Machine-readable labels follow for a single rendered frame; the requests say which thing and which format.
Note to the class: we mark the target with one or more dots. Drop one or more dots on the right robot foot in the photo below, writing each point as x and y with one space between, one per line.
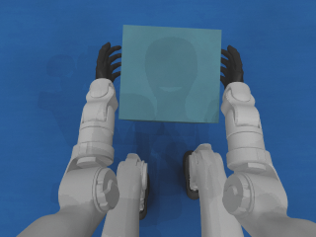
192 194

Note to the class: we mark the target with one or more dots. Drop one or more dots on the right robot hand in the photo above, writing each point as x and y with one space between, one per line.
233 71

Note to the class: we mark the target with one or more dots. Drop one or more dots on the robot right thigh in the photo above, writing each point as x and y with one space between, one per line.
208 174

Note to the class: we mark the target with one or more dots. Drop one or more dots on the carton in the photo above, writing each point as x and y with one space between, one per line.
170 74

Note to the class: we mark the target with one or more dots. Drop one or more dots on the robot left upper arm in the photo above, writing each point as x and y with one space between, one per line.
85 196

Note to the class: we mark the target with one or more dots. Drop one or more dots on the robot right forearm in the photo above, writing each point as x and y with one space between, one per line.
246 147

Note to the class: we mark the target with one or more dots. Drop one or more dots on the left robot hand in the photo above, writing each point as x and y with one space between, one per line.
104 69

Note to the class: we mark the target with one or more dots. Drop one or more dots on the robot left forearm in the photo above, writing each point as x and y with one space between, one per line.
94 147

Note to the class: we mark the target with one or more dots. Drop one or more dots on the robot right upper arm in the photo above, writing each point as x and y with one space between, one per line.
259 203

